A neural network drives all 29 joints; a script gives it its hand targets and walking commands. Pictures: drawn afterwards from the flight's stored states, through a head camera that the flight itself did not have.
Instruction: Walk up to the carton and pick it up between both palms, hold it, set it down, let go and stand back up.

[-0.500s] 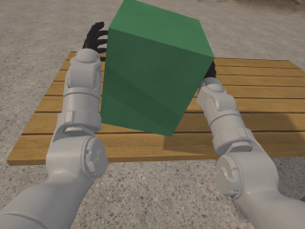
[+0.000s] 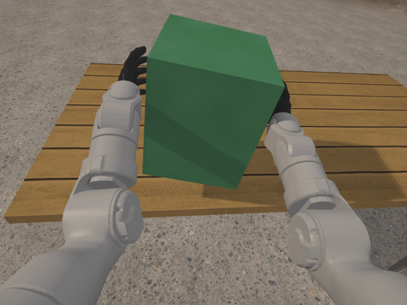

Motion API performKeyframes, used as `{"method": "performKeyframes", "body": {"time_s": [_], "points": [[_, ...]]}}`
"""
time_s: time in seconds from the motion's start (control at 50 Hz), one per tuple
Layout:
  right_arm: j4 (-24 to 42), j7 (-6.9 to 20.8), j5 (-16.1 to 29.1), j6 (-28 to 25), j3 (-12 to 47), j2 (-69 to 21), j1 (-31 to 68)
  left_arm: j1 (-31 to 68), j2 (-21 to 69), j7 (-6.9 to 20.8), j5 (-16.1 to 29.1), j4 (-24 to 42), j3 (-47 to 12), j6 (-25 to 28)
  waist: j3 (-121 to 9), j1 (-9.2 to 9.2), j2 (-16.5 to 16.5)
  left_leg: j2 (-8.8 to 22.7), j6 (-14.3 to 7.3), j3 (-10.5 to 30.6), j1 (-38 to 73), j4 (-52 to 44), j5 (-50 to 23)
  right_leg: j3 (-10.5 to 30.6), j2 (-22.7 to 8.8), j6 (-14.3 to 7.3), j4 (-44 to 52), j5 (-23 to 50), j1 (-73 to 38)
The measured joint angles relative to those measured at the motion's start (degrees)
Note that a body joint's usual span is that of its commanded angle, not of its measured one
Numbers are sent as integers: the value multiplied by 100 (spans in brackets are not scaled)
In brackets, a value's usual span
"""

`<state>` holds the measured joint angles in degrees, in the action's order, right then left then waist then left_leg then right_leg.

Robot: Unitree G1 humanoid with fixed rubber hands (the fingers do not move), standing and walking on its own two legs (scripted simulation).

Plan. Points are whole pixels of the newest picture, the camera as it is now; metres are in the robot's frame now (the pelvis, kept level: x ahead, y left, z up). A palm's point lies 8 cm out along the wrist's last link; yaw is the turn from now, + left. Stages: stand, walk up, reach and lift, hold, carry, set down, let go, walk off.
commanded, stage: set down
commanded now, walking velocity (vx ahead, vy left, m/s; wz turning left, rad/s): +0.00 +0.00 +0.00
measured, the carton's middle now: (204, 105) +0.44 -0.02 +0.20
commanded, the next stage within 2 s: none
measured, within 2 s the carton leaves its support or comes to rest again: rests again in 1.68 s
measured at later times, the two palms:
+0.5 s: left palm (140, 98) +0.44 +0.11 +0.21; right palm (282, 124) +0.38 -0.17 +0.19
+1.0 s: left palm (145, 111) +0.45 +0.10 +0.18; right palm (282, 134) +0.38 -0.18 +0.17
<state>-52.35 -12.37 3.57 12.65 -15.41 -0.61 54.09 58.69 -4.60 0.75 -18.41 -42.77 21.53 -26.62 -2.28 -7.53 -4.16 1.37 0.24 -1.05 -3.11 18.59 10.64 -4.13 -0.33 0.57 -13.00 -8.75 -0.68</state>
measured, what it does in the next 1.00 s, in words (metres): stands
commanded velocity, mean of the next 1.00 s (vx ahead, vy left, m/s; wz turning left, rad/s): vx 0.00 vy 0.00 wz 0.00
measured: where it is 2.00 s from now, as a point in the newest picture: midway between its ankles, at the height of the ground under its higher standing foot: outside the picture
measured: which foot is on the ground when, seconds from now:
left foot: down 0.00-1.00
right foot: down 0.00-1.00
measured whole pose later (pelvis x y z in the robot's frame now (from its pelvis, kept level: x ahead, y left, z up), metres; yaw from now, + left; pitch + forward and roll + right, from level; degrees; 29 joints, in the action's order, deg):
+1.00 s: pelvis +0.00 +0.00 +0.00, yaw -1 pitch -1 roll +0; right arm -50.8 -8.4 -12.2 7.0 -29.9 -6.3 51.7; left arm 58.2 -4.7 1.3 -18.6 -55.5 25.7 -16.6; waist -2.4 -8.1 -3.5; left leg 1.0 0.1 -2.7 -6.3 16.5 9.3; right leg -2.6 -0.8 0.8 -14.4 -8.6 4.7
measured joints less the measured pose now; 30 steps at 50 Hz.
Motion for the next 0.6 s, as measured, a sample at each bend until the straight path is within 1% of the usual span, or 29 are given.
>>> {"method": "performKeyframes", "body": {"time_s": [0.14, 0.24, 0.36, 0.6], "points": [[-26, 24, -120, -83, -107, -56, -89, -116, 20, -22, 44, -104, -5, 145, -28, -17, 14, -4, -4, -22, -25, -7, 3, 22, -5, 5, -12, -2, 43], [-221, 81, -329, -154, -388, -104, -21, -6, -34, -66, 109, -470, 2, 262, -9, -34, -2, -12, 1, -35, -46, -42, -27, 34, -16, 0, -47, -7, 100], [-313, 100, -536, -206, -589, -137, 67, 91, -105, -98, 190, -828, 19, 486, -41, -49, 19, -8, 2, -59, -147, -68, -63, 59, -13, -3, -71, 13, 236], [-206, 173, -1067, -305, -1066, -346, 62, 179, -154, 6, 75, -1220, 237, 744, -60, -79, 27, -19, 2, -84, -247, -159, -128, 82, -25, -3, -109, 19, 403]]}}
